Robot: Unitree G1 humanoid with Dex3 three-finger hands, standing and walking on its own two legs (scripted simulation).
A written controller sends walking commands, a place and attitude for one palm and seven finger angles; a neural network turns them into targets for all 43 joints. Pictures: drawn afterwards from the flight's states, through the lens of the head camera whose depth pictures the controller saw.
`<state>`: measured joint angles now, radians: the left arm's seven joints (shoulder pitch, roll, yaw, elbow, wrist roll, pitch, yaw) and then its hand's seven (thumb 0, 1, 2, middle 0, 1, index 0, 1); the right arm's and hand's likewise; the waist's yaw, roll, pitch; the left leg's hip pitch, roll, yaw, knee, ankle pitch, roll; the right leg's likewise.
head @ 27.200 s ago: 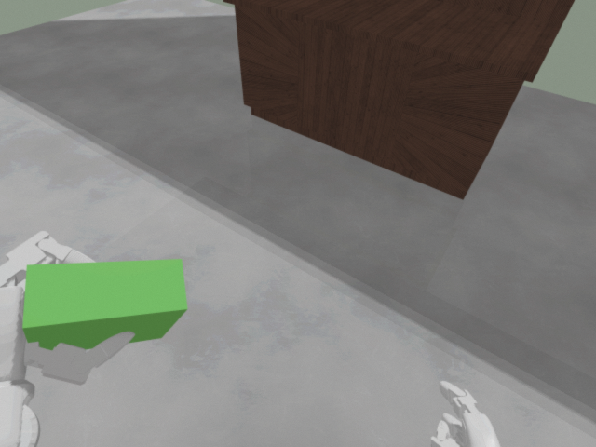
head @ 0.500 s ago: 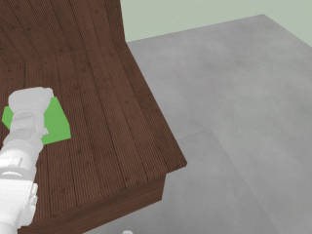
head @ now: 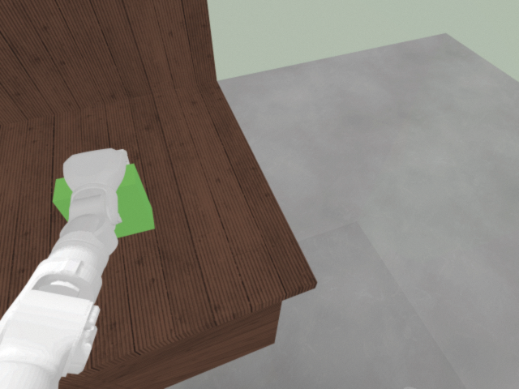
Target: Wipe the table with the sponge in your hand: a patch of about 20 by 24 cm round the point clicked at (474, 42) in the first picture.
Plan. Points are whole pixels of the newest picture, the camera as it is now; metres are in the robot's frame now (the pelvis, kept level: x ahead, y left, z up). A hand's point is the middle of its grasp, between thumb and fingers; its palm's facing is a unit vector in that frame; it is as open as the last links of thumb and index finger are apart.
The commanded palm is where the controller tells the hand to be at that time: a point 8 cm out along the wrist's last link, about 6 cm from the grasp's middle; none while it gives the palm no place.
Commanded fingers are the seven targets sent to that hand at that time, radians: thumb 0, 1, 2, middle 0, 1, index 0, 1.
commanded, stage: slide across to the middle lane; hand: left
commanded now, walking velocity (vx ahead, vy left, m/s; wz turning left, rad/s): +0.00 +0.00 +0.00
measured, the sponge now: (113, 213) +0.41 +0.28 -0.01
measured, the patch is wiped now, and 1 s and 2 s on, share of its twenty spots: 0.25 0.40 0.55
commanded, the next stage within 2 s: wipe back along the middle lane in 0.04 s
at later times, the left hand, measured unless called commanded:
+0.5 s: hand (135, 198) +0.41 +0.23 +0.04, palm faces -0.07 +0.00 -1.00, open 9.7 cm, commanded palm +0.38 +0.22 +0.07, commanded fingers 0.00 0.10 1.30 -1.20 -1.60 -1.20 -1.60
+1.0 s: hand (137, 223) +0.36 +0.21 +0.04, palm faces -0.03 +0.00 -1.00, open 9.7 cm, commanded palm +0.32 +0.20 +0.06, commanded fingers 0.00 0.10 1.30 -1.20 -1.60 -1.20 -1.60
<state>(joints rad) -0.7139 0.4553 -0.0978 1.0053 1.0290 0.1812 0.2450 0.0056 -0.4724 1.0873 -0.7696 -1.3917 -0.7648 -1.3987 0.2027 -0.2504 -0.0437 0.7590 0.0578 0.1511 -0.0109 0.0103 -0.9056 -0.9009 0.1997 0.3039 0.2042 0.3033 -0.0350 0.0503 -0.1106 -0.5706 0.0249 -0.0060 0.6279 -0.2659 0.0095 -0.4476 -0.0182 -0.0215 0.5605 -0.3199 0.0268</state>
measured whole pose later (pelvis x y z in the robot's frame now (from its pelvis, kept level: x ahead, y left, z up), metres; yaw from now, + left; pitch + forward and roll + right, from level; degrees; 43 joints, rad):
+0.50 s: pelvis +0.02 -0.01 +0.00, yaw +0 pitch +10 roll -1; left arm -0.56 0.34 -0.16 0.83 1.00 0.31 0.28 0.00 -0.45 1.09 -0.74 -1.43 -0.74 -1.43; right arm 0.19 -0.27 -0.04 0.75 0.07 0.21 0.00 0.01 -0.91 -0.90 0.20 0.30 0.20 0.30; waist -0.01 0.07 -0.12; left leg -0.47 0.03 0.00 0.58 -0.27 -0.01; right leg -0.36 -0.01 -0.02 0.53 -0.34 0.01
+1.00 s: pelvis +0.02 -0.02 +0.01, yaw +1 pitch +6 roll +0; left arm -0.36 0.28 -0.25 0.58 1.01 0.39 0.26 0.01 -0.45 1.09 -0.73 -1.44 -0.73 -1.44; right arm 0.11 -0.26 -0.03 0.70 0.08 0.21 0.01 0.01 -0.91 -0.90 0.20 0.30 0.20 0.30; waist 0.03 0.07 -0.12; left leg -0.41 0.02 -0.01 0.57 -0.28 -0.01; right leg -0.30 -0.02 -0.03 0.54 -0.35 0.01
